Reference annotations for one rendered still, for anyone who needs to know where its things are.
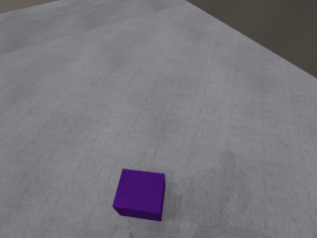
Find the carton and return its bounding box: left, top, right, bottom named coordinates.
left=112, top=169, right=165, bottom=222

